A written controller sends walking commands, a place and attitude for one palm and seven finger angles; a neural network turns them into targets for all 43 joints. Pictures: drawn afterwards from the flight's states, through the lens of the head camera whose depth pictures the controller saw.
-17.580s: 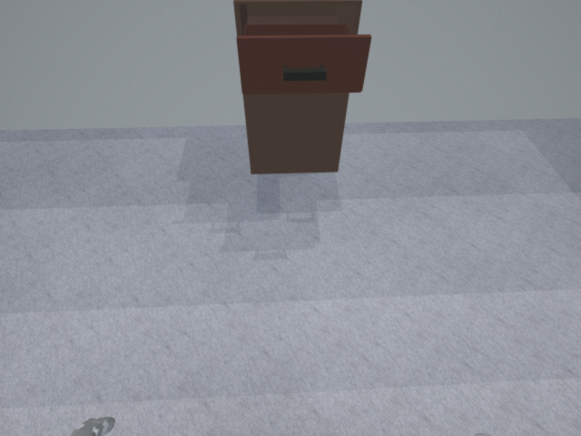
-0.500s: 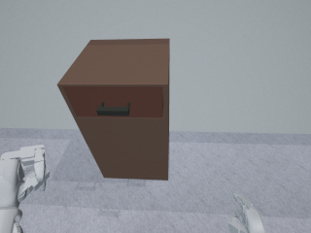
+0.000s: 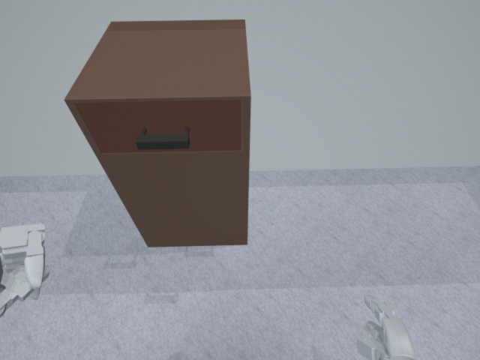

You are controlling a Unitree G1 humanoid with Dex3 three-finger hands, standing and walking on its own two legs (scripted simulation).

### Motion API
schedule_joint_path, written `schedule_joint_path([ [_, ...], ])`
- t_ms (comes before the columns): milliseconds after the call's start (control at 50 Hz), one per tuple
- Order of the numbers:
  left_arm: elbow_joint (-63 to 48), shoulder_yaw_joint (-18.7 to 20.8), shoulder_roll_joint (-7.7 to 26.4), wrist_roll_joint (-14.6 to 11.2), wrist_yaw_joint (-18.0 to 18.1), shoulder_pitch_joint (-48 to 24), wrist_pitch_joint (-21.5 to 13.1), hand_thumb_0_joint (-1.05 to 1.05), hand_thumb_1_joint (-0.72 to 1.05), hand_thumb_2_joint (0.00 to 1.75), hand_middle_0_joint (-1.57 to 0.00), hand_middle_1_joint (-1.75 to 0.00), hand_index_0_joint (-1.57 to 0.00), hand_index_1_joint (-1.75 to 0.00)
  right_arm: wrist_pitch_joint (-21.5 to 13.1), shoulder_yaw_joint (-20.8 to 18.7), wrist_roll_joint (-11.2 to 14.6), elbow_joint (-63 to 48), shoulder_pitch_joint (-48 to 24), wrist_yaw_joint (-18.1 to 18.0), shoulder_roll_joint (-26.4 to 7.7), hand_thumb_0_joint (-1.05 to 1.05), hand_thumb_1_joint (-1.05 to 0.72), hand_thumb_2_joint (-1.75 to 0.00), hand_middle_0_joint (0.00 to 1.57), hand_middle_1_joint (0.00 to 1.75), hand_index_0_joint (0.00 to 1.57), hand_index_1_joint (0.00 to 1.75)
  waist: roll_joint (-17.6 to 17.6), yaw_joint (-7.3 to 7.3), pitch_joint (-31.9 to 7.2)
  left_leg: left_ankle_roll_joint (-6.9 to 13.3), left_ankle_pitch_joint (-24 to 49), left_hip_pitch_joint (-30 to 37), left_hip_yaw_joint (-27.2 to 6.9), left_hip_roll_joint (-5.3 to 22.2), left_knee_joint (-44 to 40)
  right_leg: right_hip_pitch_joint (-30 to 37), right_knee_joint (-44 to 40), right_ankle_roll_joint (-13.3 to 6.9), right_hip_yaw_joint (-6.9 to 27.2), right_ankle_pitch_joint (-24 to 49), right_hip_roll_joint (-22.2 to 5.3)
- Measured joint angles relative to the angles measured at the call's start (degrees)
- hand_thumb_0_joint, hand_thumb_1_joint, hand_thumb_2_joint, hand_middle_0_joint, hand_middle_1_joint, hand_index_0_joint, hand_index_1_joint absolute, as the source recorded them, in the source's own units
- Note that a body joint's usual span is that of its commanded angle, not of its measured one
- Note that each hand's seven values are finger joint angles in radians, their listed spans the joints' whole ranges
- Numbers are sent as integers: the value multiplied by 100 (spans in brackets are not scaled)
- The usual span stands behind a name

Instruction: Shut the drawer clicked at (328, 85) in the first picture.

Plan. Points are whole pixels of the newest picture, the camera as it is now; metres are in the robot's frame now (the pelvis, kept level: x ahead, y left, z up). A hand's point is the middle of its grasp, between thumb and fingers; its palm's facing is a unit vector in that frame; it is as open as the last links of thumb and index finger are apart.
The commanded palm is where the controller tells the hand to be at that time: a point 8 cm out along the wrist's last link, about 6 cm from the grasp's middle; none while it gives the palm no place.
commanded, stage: step back with the hand held close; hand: left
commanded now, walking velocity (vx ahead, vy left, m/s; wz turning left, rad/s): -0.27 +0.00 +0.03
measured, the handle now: (164, 136) +0.64 +0.25 -0.06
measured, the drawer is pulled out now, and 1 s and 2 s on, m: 0.00 0.00 0.00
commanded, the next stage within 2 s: stop stepping back and stand still in 0.62 s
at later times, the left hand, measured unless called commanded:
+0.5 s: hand out of the picture +0.08 +0.27 +0.16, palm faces +0.44 -0.78 -0.44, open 3.2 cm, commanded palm +0.01 +0.30 +0.18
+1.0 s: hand out of the picture +0.02 +0.24 +0.16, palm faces +0.29 -0.82 -0.49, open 3.2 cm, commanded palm -0.04 +0.28 +0.18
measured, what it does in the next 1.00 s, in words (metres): walks backwards: right foot, then left foot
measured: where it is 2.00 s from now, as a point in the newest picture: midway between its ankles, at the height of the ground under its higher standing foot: outside the picture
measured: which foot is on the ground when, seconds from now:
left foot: down 0.00-0.74, up 0.76-0.82, down 0.84-1.00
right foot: down 0.00-0.44, up 0.46-0.68, down 0.70-1.00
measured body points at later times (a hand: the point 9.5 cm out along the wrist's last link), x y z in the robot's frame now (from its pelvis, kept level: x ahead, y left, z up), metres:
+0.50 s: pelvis -0.10 +0.02 -0.02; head -0.07 +0.03 +0.43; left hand +0.05 +0.31 +0.18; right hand +0.10 -0.21 -0.10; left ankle +0.01 +0.10 -0.74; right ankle -0.05 -0.12 -0.72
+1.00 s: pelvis -0.18 +0.00 +0.00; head -0.18 +0.01 +0.45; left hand +0.00 +0.28 +0.18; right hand -0.05 -0.26 -0.09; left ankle -0.06 +0.10 -0.74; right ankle -0.23 -0.12 -0.74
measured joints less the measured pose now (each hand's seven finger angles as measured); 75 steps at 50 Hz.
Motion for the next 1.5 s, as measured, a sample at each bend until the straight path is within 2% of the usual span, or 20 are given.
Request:
schedule_joint_path([
  [140,-8,44,-29,81,87,-7,-257,1,89,90,-141,-160,-140,-160,-244,75,-21,21,59,-27,69,1,-90,-90,20,30,21,30,34,-37,11,83,192,-265,-93,-24,94,-265,185,45,-80,109,-1],
  [280,-29,204,51,179,80,-149,-356,1,89,90,-141,-160,-140,-160,-503,62,-32,59,118,-42,106,1,-90,-90,20,30,21,30,46,-116,120,112,27,-705,-282,-142,370,-660,663,-64,125,73,202],
  [380,-223,94,-202,159,190,60,-410,1,89,90,-141,-160,-141,-160,-474,-25,-70,414,80,32,49,1,-90,-90,20,30,21,30,-31,163,-5,-146,-968,-902,-313,-253,1370,-798,675,-35,249,182,167],
  [420,-232,-4,-316,186,230,-30,-379,1,89,90,-141,-160,-141,-160,-461,-26,-72,470,117,-2,10,1,-90,-90,20,30,21,30,-48,199,-119,-105,-943,-525,-329,-261,948,-884,705,30,293,217,175],
  [440,-218,-32,-325,204,240,-177,-362,1,89,90,-141,-160,-141,-160,-484,-31,-74,463,100,-40,-4,1,-90,-90,20,30,21,30,-46,165,-105,-16,-417,-523,-355,-272,743,-962,777,51,267,198,173],
  [500,-21,63,-209,288,196,-612,-396,1,89,90,-141,-160,-141,-160,-607,-28,-110,481,-76,-64,91,1,-90,-90,20,30,21,30,-126,118,74,213,57,-634,-331,-280,697,-1288,1814,32,394,-439,338],
  [540,20,187,-107,302,173,-682,-378,1,89,90,-141,-160,-141,-160,-704,-9,-149,444,-119,5,204,1,-90,-90,20,30,21,30,-123,48,46,244,140,-706,-357,-202,553,-1401,2676,-3,371,-744,517],
  [580,-86,288,-31,250,185,-582,-381,1,89,90,-141,-160,-141,-160,-786,32,-175,393,-123,108,303,1,-90,-90,20,30,21,30,-144,24,-51,206,311,-794,-333,-97,367,-1276,2900,-50,247,-1052,559],
  [660,-416,282,17,96,165,-245,-419,1,89,90,-141,-160,-141,-160,-901,130,-212,344,-121,258,404,1,-90,-90,20,30,21,30,-204,42,-265,89,674,-976,-183,48,-26,-449,1530,-179,-2,-1350,412],
  [720,-536,249,95,60,72,-174,-550,1,89,90,-141,-160,-141,-160,-845,179,-233,359,-240,283,390,1,-90,-90,20,30,21,30,-229,118,-216,-24,718,-1207,-26,139,46,3,259,-281,22,-612,333],
  [800,-425,57,113,62,26,-96,-524,1,89,90,-141,-160,-141,-160,-598,167,-129,609,-115,205,303,1,-90,-90,20,30,21,31,-225,53,-194,-195,-285,-1120,-194,-33,830,-3,411,-235,131,-592,310],
  [840,-390,94,104,53,49,101,-389,1,89,90,-141,-160,-141,-160,-508,164,-71,564,110,130,203,1,-90,-90,20,30,21,31,-194,-16,-326,-112,164,-655,-209,-74,625,22,494,-198,197,-655,315],
  [900,-113,125,142,44,82,20,-255,1,89,90,-141,-160,-141,-160,-522,91,11,571,297,15,96,1,-90,-90,20,30,21,30,-235,-176,-307,67,8,-414,-243,-205,366,105,539,-164,155,-669,217],
  [1020,42,128,42,86,140,164,-101,1,89,90,-141,-160,-141,-160,-623,26,-11,484,547,-49,-32,1,-90,-90,20,30,21,30,-167,-331,-350,5,105,-323,-374,-246,34,224,198,-209,12,-460,204],
  [1120,-172,-30,-127,139,206,280,-166,1,89,90,-141,-160,-141,-160,-662,-31,-45,579,595,-37,-116,1,-90,-90,20,30,21,30,-64,-170,-299,-88,-413,-490,-487,-216,567,239,309,-190,-44,-382,269],
  [1200,-54,-119,-250,179,245,-50,-152,1,89,90,-141,-160,-141,-160,-693,-28,-49,726,528,-111,-96,1,-90,-90,20,30,21,30,-28,-93,-212,38,80,-393,-509,-233,687,285,669,-128,-74,-617,266],
  [1280,245,15,-218,226,257,-463,-45,1,89,90,-141,-160,-141,-160,-747,90,-84,686,353,-124,206,1,-91,-90,20,30,20,30,-222,-92,-192,55,241,-237,-437,-391,186,120,903,-213,55,-1111,267],
  [1360,56,40,-128,206,184,-345,-41,1,89,90,-141,-160,-141,-160,-778,217,-98,459,255,45,394,1,-90,-90,20,30,21,30,-188,-197,-171,-67,-231,-396,-479,-426,111,156,333,-353,-20,-361,295],
  [1420,-255,-12,-166,169,157,87,-117,1,89,90,-141,-160,-141,-160,-666,257,-89,508,236,151,400,1,-90,-90,20,30,21,30,-234,-19,-306,-170,-604,-546,-441,-370,1113,94,251,-354,90,-211,282],
  [1500,-125,-168,-315,209,204,32,-126,1,89,90,-141,-160,-141,-160,-694,196,-49,617,294,63,227,1,-90,-90,20,30,21,31,-135,70,-389,-21,-512,81,-472,-223,486,57,367,-233,47,-390,280],
])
